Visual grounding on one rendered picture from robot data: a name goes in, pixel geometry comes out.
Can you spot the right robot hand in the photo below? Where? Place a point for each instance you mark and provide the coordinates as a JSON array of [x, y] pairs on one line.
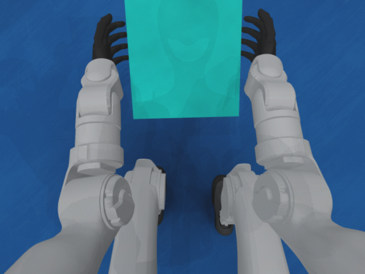
[[266, 43]]

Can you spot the right robot thigh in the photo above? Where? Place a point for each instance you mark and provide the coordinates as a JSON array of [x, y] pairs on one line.
[[259, 248]]

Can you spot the left robot upper arm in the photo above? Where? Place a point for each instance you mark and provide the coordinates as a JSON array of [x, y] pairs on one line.
[[91, 212]]

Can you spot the carton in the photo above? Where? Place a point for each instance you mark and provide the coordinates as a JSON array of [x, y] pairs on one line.
[[184, 57]]

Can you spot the right robot forearm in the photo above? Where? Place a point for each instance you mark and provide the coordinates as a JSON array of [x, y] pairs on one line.
[[280, 142]]

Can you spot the left robot hand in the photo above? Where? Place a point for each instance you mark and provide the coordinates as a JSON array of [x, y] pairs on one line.
[[102, 41]]

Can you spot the right robot upper arm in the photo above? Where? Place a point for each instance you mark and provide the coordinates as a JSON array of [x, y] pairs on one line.
[[298, 206]]

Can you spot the left robot forearm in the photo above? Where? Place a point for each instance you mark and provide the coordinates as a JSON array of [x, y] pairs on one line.
[[97, 148]]

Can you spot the left robot thigh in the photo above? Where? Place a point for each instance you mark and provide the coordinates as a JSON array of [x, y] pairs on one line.
[[135, 245]]

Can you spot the robot thigh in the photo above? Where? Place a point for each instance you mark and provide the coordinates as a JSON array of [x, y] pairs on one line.
[[259, 248], [135, 245]]

